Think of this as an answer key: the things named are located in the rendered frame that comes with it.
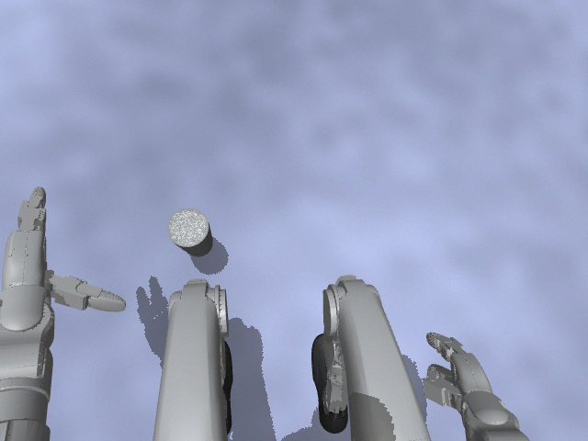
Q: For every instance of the left robot hand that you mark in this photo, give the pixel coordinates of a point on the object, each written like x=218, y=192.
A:
x=25, y=263

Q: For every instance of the cup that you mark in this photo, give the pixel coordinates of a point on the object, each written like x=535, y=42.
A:
x=189, y=229

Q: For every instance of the right robot foot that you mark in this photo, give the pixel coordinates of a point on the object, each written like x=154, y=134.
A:
x=332, y=422

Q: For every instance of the right robot arm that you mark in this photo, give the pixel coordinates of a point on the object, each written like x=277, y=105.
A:
x=486, y=418

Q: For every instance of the right robot hand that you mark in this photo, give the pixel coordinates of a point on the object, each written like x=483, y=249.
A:
x=447, y=387

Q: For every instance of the left robot arm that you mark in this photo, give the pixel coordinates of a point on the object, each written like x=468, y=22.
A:
x=26, y=334

